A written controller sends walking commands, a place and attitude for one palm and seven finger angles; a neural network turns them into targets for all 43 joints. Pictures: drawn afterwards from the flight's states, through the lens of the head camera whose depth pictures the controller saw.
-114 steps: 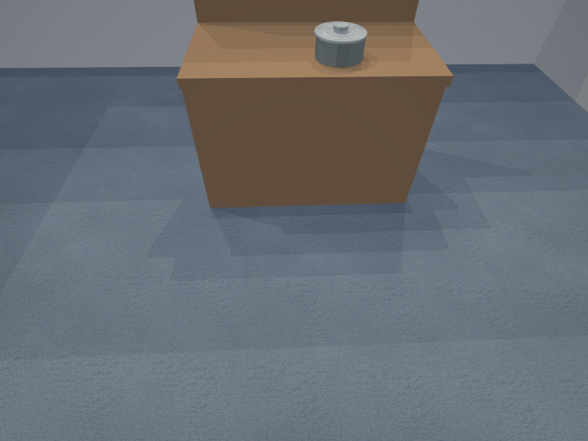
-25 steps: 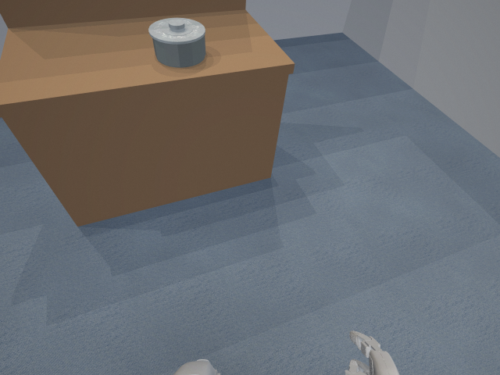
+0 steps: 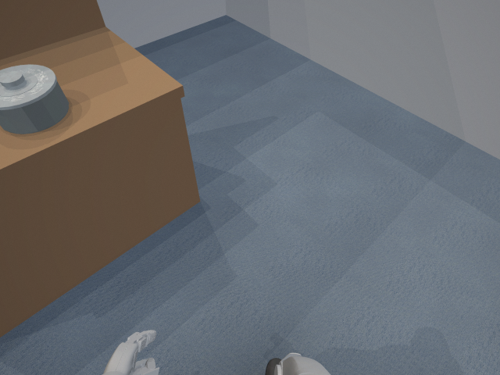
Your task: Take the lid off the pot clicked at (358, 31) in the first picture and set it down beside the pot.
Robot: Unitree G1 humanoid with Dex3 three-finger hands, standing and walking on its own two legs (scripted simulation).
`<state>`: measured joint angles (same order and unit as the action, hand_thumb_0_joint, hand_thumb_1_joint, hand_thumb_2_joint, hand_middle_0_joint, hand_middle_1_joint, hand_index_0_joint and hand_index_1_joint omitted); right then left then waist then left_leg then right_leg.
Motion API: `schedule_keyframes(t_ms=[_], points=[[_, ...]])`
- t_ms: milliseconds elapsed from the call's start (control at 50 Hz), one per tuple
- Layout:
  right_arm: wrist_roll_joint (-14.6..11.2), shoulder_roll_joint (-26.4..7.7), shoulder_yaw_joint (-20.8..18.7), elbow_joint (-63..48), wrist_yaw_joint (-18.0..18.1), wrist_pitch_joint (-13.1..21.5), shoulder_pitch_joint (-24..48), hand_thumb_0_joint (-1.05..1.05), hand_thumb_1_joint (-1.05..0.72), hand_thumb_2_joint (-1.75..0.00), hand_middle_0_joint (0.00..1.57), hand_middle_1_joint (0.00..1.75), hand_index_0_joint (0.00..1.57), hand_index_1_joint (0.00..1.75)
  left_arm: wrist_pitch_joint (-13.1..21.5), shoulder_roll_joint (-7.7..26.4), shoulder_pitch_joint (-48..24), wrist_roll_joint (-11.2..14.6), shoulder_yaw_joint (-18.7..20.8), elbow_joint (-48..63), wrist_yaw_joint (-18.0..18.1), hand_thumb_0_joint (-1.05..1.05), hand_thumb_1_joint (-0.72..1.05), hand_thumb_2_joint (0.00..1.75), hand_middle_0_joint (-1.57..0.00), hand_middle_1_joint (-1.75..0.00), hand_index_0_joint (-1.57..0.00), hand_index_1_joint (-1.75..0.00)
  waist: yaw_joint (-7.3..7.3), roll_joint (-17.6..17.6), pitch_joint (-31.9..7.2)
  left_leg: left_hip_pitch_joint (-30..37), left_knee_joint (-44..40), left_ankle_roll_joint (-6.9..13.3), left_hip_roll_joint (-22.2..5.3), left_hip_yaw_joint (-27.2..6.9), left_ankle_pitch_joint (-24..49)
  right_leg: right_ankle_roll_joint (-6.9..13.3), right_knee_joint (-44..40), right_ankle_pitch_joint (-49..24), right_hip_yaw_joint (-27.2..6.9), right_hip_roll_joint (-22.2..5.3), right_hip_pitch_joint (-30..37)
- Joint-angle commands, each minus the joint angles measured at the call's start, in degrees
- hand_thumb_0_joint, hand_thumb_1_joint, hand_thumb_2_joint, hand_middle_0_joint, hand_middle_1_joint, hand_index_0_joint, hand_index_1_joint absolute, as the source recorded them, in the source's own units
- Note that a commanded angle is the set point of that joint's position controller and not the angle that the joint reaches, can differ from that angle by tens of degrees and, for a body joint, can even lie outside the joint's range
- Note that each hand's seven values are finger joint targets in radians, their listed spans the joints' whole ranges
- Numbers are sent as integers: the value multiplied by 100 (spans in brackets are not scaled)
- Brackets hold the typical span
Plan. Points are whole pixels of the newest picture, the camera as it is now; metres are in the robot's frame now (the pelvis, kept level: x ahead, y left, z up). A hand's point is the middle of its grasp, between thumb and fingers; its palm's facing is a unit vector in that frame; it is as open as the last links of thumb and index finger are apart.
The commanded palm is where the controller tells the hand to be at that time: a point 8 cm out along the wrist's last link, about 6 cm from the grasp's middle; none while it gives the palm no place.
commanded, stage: walk to a spot facing it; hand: left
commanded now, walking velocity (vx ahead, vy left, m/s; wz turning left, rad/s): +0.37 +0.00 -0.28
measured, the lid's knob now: (11, 79) +0.80 +0.58 +0.02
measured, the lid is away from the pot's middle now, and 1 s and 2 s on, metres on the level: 0.00 0.00 0.00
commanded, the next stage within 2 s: turn to face it in 0.44 s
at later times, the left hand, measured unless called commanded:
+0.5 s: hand (130, 356) +0.19 +0.22 -0.18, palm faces -0.03 -0.98 -0.17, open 7.3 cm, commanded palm none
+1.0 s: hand (167, 253) +0.38 +0.17 -0.15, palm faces +0.07 -0.97 -0.22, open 7.2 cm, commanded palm none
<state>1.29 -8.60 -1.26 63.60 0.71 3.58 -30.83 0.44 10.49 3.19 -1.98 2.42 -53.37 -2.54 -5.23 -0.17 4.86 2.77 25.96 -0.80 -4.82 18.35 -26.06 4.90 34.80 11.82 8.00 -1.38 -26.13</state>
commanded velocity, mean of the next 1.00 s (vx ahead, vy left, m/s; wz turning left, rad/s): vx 0.14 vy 0.00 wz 0.13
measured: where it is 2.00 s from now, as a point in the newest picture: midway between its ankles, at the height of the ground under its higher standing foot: (257, 355)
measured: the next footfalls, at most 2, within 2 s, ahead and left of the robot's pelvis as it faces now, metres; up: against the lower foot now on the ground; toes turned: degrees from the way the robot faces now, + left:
right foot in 0.02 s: +0.15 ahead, -0.10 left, +0.00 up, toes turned -7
left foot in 0.42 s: +0.30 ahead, +0.13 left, +0.00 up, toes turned +4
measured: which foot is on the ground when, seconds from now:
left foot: down 0.00-0.02, up 0.04-0.40, down 0.42-0.80, up 0.82-1.00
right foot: up 0.00-0.00, down 0.02-0.42, up 0.44-0.78, down 0.80-1.00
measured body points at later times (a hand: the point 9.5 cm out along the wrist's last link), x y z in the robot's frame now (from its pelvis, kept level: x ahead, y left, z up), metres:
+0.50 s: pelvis +0.20 +0.03 +0.00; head +0.20 +0.05 +0.45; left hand +0.19 +0.27 -0.16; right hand +0.26 -0.23 -0.12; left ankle +0.26 +0.12 -0.73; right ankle +0.12 -0.08 -0.67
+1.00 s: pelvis +0.29 -0.01 +0.01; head +0.31 -0.01 +0.46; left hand +0.38 +0.22 -0.13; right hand +0.30 -0.23 -0.15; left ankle +0.28 +0.10 -0.67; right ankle +0.32 -0.13 -0.73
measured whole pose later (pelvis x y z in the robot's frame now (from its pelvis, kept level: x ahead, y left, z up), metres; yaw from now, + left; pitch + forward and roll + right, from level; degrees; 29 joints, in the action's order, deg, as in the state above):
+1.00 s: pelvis +0.29 -0.01 +0.01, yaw +3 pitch -1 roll +0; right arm 0.5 -8.9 -3.6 59.1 -0.5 -3.4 -16.3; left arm 0.5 8.5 9.4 -1.9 2.8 -54.4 1.9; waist -1.6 0.5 3.1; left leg -24.1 56.5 -2.3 -3.4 5.9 -28.3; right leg 0.0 31.5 14.5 13.3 -7.5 -14.9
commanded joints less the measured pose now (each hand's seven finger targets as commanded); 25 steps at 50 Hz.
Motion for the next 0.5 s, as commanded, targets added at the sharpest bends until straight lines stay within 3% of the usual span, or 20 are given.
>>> schedule_keyframes(t_ms=[0, 20, 40, 60, 80, 100, 140, 220, 260, 280, 320, 360, 380, 400, 420, 440, 480], points=[[-166, -455, -90, -572, 12, 147, -81, 0, -90, -90, 20, 30, 20, 30, 293, 1528, 2545, 94, 431, -323, 218, 0, 90, 90, -20, -30, -20, -30, 1198, -1061, -2157, -3727, 5025, -56, 97, -475, -636, 1407, -1064, -1615, -3737, -2448, 4912], [-126, -681, -174, -676, 49, 133, 526, 0, -90, -90, 20, 30, 20, 30, 201, 1640, 2400, 185, 459, -294, 249, 0, 90, 90, -20, -30, -20, -30, 1277, -345, -1750, -3997, 5466, 118, -74, -1344, -619, 1519, -1494, -1310, -3456, -2399, 4127], [-103, -554, -203, -762, 30, 110, 819, 0, -90, -90, 20, 30, 20, 30, 187, 1393, 1937, 175, 398, -199, 252, 0, 90, 90, -20, -30, -20, -30, 1079, -431, -1165, -4075, 5576, 110, -252, -1534, -102, 1306, -1762, -632, -3209, -2134, 3206], [-41, -574, -209, -728, 5, 23, 907, 0, -90, -90, 20, 30, 20, 30, 216, 1051, 1545, 170, 310, -133, 281, 0, 90, 90, -20, -30, -20, -30, 835, -247, -588, -3922, 5245, 86, -470, -1666, 334, 1063, -2026, -153, -2644, -1872, 2226], [3, -441, -202, -632, -8, -63, 768, 0, -90, -90, 20, 30, 20, 30, 257, 814, 1244, 152, 247, -106, 309, 0, 90, 90, -20, -30, -20, -30, 564, -96, -342, -3635, 4845, 53, -549, -1680, 602, 847, -2211, -122, -2102, -1611, 1580], [25, -342, -199, -541, -17, -123, 521, 0, -90, -90, 20, 30, 20, 30, 294, 708, 1098, 112, 222, -102, 338, 0, 90, 90, -20, -30, -20, -30, 382, -229, -316, -3369, 4488, 11, -564, -1644, 634, 761, -2280, -242, -1801, -1470, 1267], [33, -236, -197, -473, -36, -209, 312, 0, -90, -90, 20, 30, 20, 30, 331, 622, 1048, 85, 210, -113, 334, 0, 90, 90, -20, -30, -20, -30, 196, -465, -290, -3074, 3826, -81, -531, -1520, 770, 692, -2381, -186, -1380, -1238, 813], [30, -133, -209, -771, -131, -178, 933, 0, -90, -90, 20, 30, 20, 30, 358, 673, 1277, 70, 261, -177, 299, 0, 90, 90, -20, -30, -20, -30, 355, -485, -144, -2900, 2481, -128, -440, -1392, 1134, 693, -2505, 463, -1373, -1132, 669], [30, -183, -213, -875, -163, -119, 1363, 0, -90, -90, 20, 30, 20, 30, 343, 716, 1448, 65, 262, -259, 272, 0, 90, 90, -20, -30, -20, -30, 512, -616, -38, -2768, 1935, -99, -298, -1304, 1162, 655, -2443, 630, -1485, -1137, 804], [30, -256, -218, -928, -173, -94, 1447, 0, -90, -90, 20, 30, 20, 30, 333, 775, 1477, 64, 263, -286, 263, 0, 90, 90, -20, -30, -20, -30, 516, -714, -5, -2732, 1706, -82, -228, -1277, 1130, 634, -2380, 670, -1514, -1146, 948], [26, -327, -219, -960, -169, -32, 1474, 0, -90, -90, 20, 30, 20, 30, 309, 810, 1534, 62, 273, -340, 261, 0, 90, 90, -20, -30, -20, -30, 486, -547, -14, -2282, 1128, -73, -61, -1126, 1198, 539, -2099, 556, -1528, -1091, 1037], [39, -549, -235, -819, -111, 33, 1032, 0, -90, -90, 20, 30, 20, 30, 262, 758, 1518, 101, 269, -346, 251, 0, 90, 90, -20, -30, -20, -30, 257, -240, -102, -1132, 369, -59, 77, -1027, 1357, 320, -1288, 258, -1278, -752, 688], [64, -941, -316, -685, -40, 63, 519, 0, -90, -90, 20, 30, 20, 30, 239, 581, 1568, 121, 238, -297, 219, 0, 90, 90, -20, -30, -20, -30, 38, 505, -354, -177, -86, 156, -461, -1816, 914, 106, -95, 171, -1064, -375, 54], [126, -1641, -466, -627, 0, 74, -171, 0, -90, -90, 20, 30, 20, 30, 226, 257, 1575, 158, 187, -150, 175, 0, 90, 90, -20, -30, -20, -30, -153, 1973, -644, 412, -945, 713, -2014, -3773, 572, -226, 1773, 1669, -297, 304, -923], [98, -1620, -406, -656, 22, 27, -217, 0, -90, -90, 20, 30, 20, 30, 244, 472, 1295, 78, 211, 13, 189, 0, 90, 90, -20, -30, -20, -30, -190, 1626, -591, 40, -1437, 1084, -2486, -4407, -4, -201, 2887, 2226, -651, 206, -1197], [81, -1386, -350, -724, 59, 37, 193, 0, -90, -90, 20, 30, 20, 30, 220, 458, 1070, 57, 244, 6, 182, 0, 90, 90, -20, -30, -20, -30, -64, 1185, -229, -450, -1540, 1093, -2402, -4098, -182, -201, 3542, 1808, -838, -61, -1467], [40, -956, -208, -927, 84, 78, 905, 0, -90, -90, 20, 30, 20, 30, 144, 389, 1214, 33, 269, -127, 84, 0, 90, 90, -20, -30, -20, -30, 318, 603, 89, -1080, -1551, 858, -1965, -2893, 696, -313, 3683, 927, -881, -405, -1329]])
